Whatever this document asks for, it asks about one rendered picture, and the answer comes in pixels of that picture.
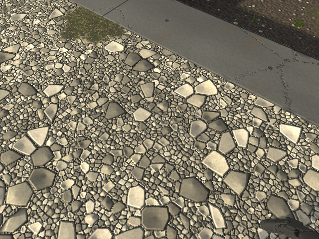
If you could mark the right robot hand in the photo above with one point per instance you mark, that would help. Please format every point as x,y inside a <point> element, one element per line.
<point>290,227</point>

